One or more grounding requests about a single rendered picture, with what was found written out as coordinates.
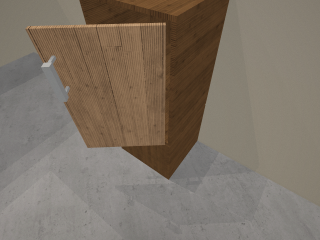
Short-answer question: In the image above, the handle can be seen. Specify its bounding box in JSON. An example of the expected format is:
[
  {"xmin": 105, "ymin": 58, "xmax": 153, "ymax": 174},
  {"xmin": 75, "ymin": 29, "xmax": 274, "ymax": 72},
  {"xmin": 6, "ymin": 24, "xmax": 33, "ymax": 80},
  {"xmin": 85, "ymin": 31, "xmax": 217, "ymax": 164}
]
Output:
[{"xmin": 41, "ymin": 55, "xmax": 70, "ymax": 102}]

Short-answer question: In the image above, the cupboard door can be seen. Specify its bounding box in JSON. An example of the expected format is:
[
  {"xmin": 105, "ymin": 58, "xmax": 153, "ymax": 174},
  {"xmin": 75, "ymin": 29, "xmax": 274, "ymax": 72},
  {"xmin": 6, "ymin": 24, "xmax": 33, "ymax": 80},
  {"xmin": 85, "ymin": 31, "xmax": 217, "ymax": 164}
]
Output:
[{"xmin": 25, "ymin": 22, "xmax": 166, "ymax": 148}]

